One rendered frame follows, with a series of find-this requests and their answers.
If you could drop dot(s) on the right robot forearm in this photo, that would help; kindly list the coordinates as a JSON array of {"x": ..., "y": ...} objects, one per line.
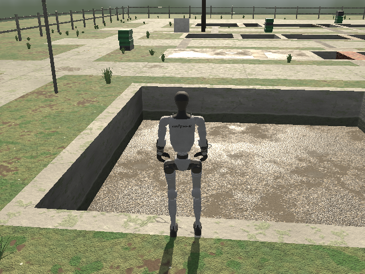
[{"x": 204, "y": 150}]

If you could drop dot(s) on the right robot upper arm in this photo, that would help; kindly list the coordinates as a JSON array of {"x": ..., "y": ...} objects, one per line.
[{"x": 200, "y": 122}]

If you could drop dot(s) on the left robot hand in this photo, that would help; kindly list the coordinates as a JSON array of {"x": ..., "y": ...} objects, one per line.
[{"x": 164, "y": 154}]

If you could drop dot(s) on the left robot thigh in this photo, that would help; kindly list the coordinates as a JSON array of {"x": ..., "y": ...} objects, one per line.
[{"x": 170, "y": 175}]

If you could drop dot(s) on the left robot foot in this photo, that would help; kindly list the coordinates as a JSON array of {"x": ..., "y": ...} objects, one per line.
[{"x": 173, "y": 232}]

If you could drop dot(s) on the left robot forearm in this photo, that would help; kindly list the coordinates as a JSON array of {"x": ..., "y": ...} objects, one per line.
[{"x": 160, "y": 150}]

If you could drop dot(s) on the right robot hand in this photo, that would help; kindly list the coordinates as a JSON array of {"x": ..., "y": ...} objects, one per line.
[{"x": 200, "y": 154}]

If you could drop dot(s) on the left robot upper arm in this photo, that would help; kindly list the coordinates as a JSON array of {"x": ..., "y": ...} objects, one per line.
[{"x": 164, "y": 121}]

